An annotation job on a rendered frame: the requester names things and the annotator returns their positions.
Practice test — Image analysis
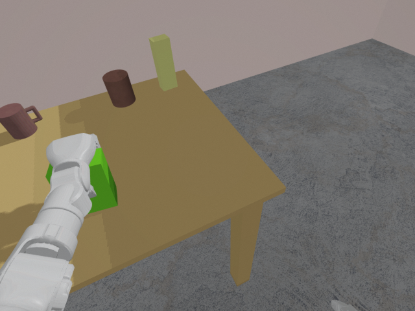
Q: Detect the robot left upper arm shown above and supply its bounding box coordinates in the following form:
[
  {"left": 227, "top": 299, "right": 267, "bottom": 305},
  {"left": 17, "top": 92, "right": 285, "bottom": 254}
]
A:
[{"left": 0, "top": 253, "right": 75, "bottom": 311}]

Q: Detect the table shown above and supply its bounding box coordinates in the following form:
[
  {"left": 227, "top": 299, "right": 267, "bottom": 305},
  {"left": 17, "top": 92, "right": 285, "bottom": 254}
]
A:
[{"left": 0, "top": 70, "right": 286, "bottom": 294}]

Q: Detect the robot left hand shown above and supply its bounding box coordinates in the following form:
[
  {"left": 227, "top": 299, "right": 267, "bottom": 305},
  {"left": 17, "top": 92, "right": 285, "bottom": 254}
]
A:
[{"left": 46, "top": 133, "right": 101, "bottom": 198}]

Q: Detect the sponge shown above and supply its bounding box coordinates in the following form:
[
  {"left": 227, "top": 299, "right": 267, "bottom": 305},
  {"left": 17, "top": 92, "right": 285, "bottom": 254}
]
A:
[{"left": 46, "top": 148, "right": 118, "bottom": 214}]

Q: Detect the robot left forearm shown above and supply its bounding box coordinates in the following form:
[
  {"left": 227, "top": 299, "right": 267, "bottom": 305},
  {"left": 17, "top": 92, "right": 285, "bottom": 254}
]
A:
[{"left": 0, "top": 158, "right": 92, "bottom": 283}]

